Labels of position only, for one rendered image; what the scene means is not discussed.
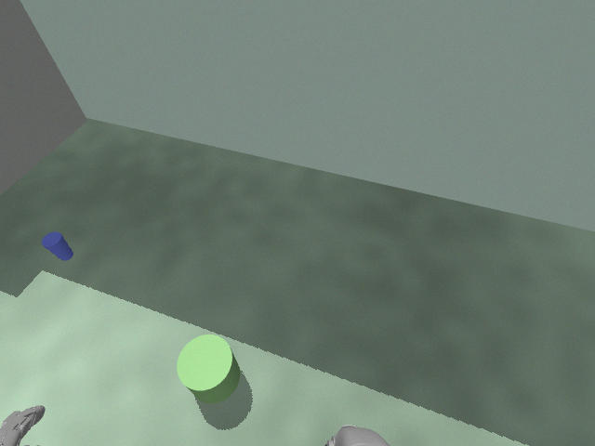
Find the left robot hand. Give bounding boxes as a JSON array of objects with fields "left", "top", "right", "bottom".
[{"left": 0, "top": 405, "right": 46, "bottom": 446}]

